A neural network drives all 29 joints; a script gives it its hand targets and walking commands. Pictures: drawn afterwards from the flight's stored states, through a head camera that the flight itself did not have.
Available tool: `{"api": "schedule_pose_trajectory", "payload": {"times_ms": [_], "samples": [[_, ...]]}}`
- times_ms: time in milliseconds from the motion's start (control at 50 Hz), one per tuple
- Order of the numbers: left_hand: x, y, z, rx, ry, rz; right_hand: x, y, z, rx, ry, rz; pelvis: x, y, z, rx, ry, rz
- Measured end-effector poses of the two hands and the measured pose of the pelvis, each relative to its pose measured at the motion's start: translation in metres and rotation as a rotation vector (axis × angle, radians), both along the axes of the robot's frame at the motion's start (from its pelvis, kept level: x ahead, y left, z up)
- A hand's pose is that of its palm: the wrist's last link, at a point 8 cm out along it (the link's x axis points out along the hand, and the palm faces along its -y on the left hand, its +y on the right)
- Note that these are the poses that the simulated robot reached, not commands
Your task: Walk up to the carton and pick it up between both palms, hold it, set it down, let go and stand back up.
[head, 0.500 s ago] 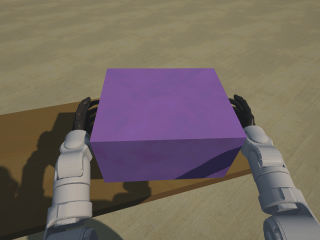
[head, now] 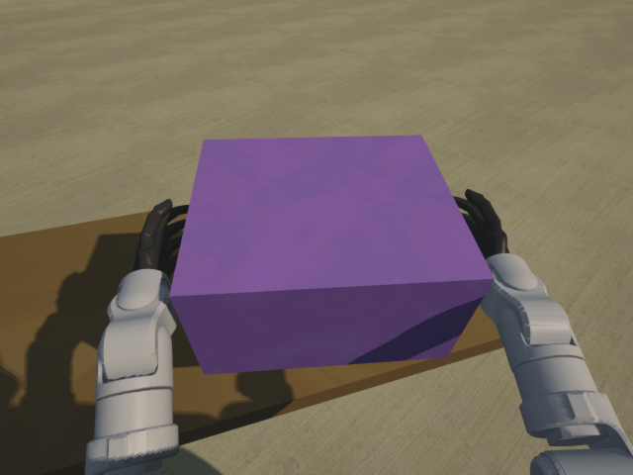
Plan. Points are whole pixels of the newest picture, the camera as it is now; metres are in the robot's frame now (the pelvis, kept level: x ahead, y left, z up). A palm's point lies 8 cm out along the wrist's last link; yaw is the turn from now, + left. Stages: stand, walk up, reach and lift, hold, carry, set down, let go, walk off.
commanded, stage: reach and lift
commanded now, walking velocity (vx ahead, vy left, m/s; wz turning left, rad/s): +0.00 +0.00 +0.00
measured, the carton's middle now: (321, 245) +0.39 -0.01 +0.12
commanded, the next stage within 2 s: hold in 0.26 s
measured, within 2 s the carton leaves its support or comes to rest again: neither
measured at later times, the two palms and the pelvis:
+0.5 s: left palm (138, 258) +0.34 +0.20 +0.18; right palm (488, 234) +0.34 -0.20 +0.17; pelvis -0.01 +0.00 +0.00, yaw +0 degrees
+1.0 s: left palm (142, 256) +0.34 +0.20 +0.18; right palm (491, 235) +0.34 -0.21 +0.17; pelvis -0.01 +0.00 +0.00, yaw +0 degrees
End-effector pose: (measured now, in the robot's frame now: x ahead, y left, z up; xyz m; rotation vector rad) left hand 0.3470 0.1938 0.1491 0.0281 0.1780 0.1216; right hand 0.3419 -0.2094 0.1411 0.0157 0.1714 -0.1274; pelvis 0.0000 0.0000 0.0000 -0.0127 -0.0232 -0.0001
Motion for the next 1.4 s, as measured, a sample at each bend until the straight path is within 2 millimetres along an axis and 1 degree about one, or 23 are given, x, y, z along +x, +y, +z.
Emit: {"api": "schedule_pose_trajectory", "payload": {"times_ms": [180,300,480,620,1040,1100,1240,1400], "samples": [[0.0,-0.003,0.009,-0.013,0.003,-0.001,0.0,-0.003,0.01,0.003,0.005,-0.002,-0.005,-0.004,0.0,0.003,-0.001,-0.008],[-0.001,0.0,0.015,-0.015,0.001,0.004,0.002,0.0,0.015,0.004,0.004,0.003,-0.009,-0.005,0.0,0.004,-0.002,-0.005],[-0.011,0.008,0.027,-0.02,-0.013,0.023,-0.001,0.007,0.031,0.016,-0.01,0.016,-0.012,-0.004,0.0,0.003,-0.01,-0.004],[-0.01,0.009,0.031,-0.028,-0.002,0.025,0.0,0.009,0.037,0.018,-0.002,0.024,-0.014,-0.003,0.0,0.004,-0.01,0.0],[-0.008,0.004,0.027,-0.019,-0.003,0.018,-0.001,0.004,0.031,0.017,-0.002,0.017,-0.01,-0.003,0.0,0.002,-0.008,-0.004],[-0.009,0.005,0.028,-0.018,-0.003,0.02,0.0,0.005,0.031,0.016,-0.002,0.019,-0.01,-0.004,0.0,0.002,-0.01,-0.005],[-0.007,0.009,0.022,-0.013,0.016,0.033,0.007,0.009,0.023,0.012,0.018,0.033,-0.009,-0.004,0.0,0.005,-0.003,-0.008],[-0.008,0.013,0.021,-0.008,0.005,0.039,0.008,0.013,0.022,0.011,0.007,0.037,-0.004,-0.004,0.0,0.002,-0.002,0.0]]}}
